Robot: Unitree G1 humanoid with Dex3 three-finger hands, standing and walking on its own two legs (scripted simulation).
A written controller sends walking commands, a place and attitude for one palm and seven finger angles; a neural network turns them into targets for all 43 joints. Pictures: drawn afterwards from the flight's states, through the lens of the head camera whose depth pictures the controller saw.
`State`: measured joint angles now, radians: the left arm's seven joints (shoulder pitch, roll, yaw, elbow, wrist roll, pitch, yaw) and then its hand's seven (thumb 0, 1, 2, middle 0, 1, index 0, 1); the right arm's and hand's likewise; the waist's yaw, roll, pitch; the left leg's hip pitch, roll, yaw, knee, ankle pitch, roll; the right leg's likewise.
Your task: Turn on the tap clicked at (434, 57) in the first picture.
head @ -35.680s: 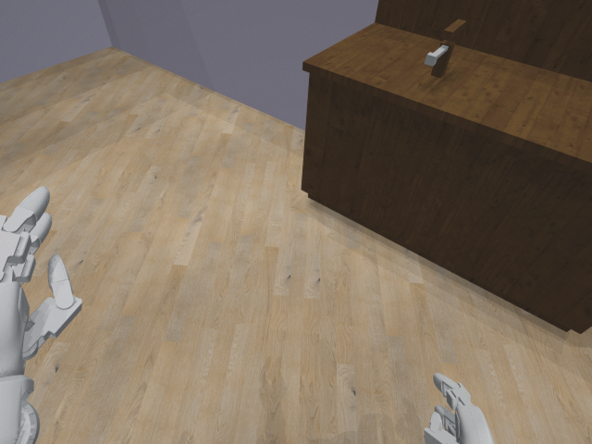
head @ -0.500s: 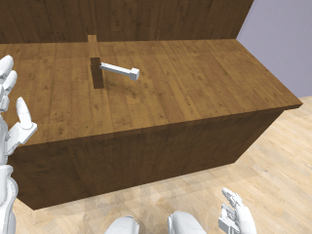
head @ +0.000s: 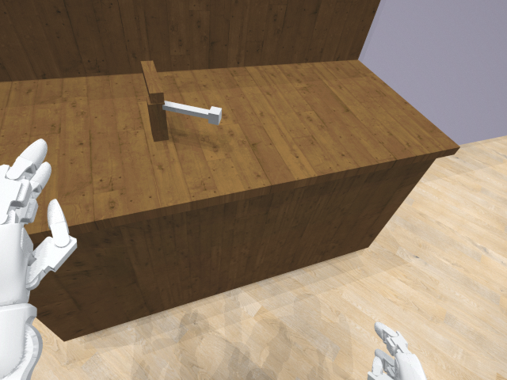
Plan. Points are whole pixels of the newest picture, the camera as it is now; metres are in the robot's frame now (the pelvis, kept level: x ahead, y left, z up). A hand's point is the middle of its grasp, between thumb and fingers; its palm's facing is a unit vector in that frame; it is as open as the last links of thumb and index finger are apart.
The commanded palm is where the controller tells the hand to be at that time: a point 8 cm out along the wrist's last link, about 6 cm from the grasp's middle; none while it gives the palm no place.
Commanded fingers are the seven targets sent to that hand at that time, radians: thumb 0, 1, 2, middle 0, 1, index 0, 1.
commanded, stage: come to a stop and stand still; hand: left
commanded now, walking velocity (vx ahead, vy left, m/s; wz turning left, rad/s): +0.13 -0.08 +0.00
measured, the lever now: (215, 115) +0.64 +0.14 +0.06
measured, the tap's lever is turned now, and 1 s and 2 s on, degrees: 59 59 59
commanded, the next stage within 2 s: look again from close up in 0.90 s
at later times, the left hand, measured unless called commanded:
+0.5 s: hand (74, 242) +0.22 +0.23 +0.17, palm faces +0.40 -0.87 -0.31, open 7.5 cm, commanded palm +0.15 +0.28 +0.19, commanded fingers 0.00 0.90 0.90 -0.20 -0.30 -0.20 -0.30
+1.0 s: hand (50, 214) +0.24 +0.26 +0.18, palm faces +0.45 -0.83 -0.33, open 7.4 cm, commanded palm +0.18 +0.30 +0.19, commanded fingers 0.00 0.90 0.90 -0.20 -0.30 -0.20 -0.30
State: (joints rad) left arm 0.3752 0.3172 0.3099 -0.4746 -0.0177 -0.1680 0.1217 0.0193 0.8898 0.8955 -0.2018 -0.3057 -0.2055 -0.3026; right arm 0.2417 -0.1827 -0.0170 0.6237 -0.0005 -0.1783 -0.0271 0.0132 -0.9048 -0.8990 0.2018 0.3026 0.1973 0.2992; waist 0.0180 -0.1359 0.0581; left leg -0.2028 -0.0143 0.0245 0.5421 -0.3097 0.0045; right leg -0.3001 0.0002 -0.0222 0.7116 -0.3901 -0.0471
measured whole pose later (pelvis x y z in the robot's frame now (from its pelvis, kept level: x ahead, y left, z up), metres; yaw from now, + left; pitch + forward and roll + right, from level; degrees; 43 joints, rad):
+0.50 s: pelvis +0.00 -0.01 +0.00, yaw +3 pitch -1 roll +0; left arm 0.42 0.34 0.31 -0.57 -0.03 -0.20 0.13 0.02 0.89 0.89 -0.21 -0.31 -0.21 -0.30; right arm 0.24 -0.20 0.00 0.62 -0.01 -0.17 -0.03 0.01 -0.90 -0.90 0.20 0.30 0.20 0.30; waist 0.02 -0.08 0.10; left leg -0.27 0.03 0.01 0.56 -0.27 0.03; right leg -0.27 0.04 -0.11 0.57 -0.29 -0.08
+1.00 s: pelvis +0.03 +0.01 +0.01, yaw +3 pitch -1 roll -1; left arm 0.41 0.35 0.32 -0.51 -0.04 -0.17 0.15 0.02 0.89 0.89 -0.21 -0.31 -0.21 -0.30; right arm 0.18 -0.18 0.03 0.59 0.01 -0.10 -0.03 0.01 -0.91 -0.90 0.20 0.30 0.20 0.30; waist 0.03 -0.02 0.07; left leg -0.20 0.01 0.00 0.49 -0.27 0.01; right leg -0.16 0.02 -0.08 0.43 -0.26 -0.03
